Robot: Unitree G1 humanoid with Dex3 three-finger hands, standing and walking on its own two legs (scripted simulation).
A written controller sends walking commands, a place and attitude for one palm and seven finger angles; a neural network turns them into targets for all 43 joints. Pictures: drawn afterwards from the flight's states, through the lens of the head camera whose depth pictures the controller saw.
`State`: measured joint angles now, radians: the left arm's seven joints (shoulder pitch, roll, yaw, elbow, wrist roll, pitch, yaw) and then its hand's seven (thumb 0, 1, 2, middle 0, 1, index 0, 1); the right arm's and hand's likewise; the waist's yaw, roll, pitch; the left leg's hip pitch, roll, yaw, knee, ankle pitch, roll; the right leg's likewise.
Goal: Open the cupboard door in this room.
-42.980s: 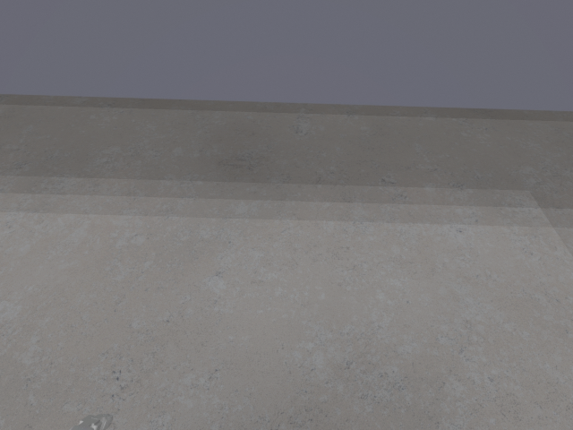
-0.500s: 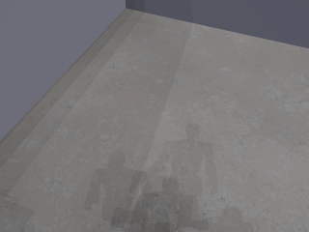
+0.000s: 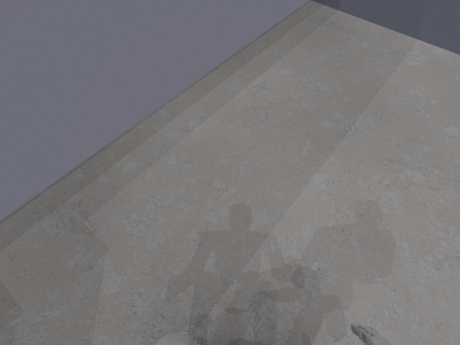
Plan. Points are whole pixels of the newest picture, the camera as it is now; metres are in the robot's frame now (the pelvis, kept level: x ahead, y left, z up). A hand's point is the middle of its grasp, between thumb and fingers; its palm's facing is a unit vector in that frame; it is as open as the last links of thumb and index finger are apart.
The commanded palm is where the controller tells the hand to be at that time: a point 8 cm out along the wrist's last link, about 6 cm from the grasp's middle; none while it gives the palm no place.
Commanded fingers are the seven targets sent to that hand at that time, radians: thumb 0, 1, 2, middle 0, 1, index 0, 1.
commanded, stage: turn to face it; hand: left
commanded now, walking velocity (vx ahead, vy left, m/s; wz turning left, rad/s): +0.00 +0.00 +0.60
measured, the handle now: out of the picture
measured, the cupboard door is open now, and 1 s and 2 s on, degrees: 44 44 44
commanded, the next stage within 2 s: none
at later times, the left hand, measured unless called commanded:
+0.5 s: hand out of the picture +0.05 +0.16 -0.15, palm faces +0.29 -0.92 -0.28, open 7.4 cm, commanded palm none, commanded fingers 0.00 0.90 0.90 -0.20 -0.30 -0.20 -0.30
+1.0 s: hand out of the picture +0.02 +0.18 -0.15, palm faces +0.57 -0.76 -0.31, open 7.4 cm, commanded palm none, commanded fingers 0.00 0.90 0.90 -0.20 -0.30 -0.20 -0.30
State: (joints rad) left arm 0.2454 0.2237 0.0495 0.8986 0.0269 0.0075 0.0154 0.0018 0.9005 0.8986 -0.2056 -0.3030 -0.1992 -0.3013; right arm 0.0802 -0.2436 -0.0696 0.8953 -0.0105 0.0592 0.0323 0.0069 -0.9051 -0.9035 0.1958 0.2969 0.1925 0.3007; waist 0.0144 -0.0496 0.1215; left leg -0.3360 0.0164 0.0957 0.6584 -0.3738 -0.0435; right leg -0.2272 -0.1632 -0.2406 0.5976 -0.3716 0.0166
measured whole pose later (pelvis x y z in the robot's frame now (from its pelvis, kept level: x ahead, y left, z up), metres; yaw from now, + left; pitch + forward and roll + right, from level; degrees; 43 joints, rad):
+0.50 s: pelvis +0.03 -0.05 +0.01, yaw +18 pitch +1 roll +2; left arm 0.20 0.20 0.04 0.86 0.03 0.01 0.03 0.00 0.90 0.90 -0.20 -0.30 -0.20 -0.30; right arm 0.13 -0.25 -0.09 0.93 -0.01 0.08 0.03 0.01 -0.90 -0.90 0.20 0.30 0.19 0.30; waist -0.02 0.00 0.11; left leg -0.49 0.01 0.03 1.08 -0.45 -0.06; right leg -0.23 -0.10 -0.16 0.55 -0.32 -0.01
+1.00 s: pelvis +0.06 -0.07 -0.01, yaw +35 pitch +1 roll +1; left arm 0.16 0.26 0.06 0.84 0.01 0.03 0.01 0.00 0.91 0.90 -0.20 -0.30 -0.20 -0.30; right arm 0.18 -0.23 -0.07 0.91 -0.02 0.05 0.01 0.01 -0.90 -0.90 0.20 0.30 0.20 0.30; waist -0.01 0.01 0.08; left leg -0.34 -0.01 -0.09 0.59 -0.27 -0.04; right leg -0.31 -0.05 -0.04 0.60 -0.34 0.05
